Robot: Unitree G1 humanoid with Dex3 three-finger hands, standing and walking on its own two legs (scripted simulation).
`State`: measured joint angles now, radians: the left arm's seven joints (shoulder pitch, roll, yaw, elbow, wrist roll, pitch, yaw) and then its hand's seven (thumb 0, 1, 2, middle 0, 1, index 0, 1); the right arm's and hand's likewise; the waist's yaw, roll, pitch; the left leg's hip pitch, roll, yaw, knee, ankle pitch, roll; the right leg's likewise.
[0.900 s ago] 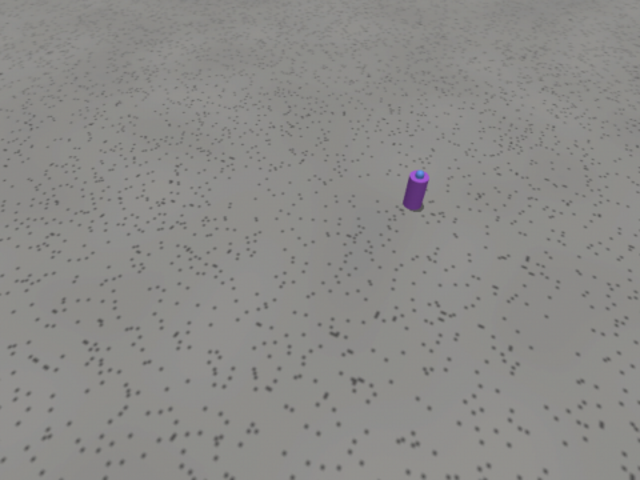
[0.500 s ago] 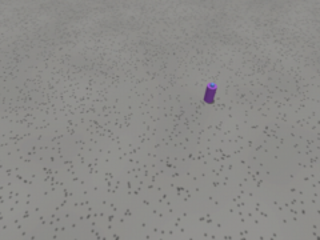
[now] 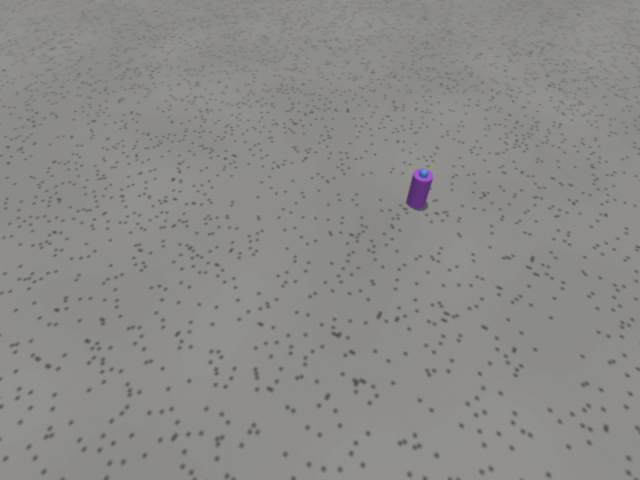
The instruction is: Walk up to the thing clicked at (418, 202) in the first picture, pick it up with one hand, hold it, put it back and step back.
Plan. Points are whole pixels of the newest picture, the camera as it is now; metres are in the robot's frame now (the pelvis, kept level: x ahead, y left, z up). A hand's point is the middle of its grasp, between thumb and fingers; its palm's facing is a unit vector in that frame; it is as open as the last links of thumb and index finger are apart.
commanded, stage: stand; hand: left
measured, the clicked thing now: (420, 186) +1.34 -0.46 -0.69
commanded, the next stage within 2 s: walk up in 0.22 s
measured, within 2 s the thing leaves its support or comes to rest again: neither
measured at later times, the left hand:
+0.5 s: hand (156, 477) +0.16 +0.23 -0.14, palm faces -0.17 -0.91 -0.38, open 7.4 cm
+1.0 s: hand (275, 365) +0.32 +0.08 -0.17, palm faces -0.29 -0.90 -0.31, open 7.4 cm
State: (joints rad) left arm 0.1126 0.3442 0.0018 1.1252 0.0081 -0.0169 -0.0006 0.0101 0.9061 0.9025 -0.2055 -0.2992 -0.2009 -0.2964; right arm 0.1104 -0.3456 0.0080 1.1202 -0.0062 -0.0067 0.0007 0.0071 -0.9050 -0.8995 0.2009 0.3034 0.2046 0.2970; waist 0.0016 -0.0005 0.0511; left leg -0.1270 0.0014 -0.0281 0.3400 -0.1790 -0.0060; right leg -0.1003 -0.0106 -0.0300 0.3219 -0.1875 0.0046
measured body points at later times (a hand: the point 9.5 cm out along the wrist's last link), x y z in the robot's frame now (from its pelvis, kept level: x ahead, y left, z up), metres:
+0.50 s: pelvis +0.04 -0.05 -0.01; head +0.04 -0.07 +0.44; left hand +0.17 +0.28 -0.11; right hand +0.04 -0.41 -0.13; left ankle +0.00 +0.12 -0.75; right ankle +0.11 -0.23 -0.72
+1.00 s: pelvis +0.24 -0.17 -0.02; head +0.27 -0.16 +0.43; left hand +0.34 +0.13 -0.15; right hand +0.24 -0.51 -0.12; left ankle +0.40 -0.09 -0.74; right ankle +0.12 -0.24 -0.75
